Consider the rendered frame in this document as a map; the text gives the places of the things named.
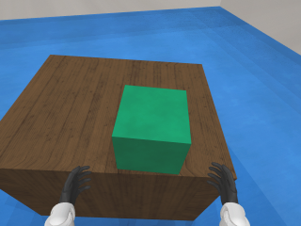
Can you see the robot right forearm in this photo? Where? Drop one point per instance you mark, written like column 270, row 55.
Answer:
column 233, row 214

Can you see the robot left forearm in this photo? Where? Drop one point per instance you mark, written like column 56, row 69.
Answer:
column 62, row 214

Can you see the carton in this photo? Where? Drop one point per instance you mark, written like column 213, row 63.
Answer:
column 152, row 130

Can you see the pedestal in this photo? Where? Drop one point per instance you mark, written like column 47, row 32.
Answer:
column 65, row 118

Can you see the left robot hand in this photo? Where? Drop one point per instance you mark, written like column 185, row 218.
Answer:
column 70, row 190

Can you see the right robot hand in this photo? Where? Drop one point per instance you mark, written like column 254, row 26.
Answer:
column 226, row 186

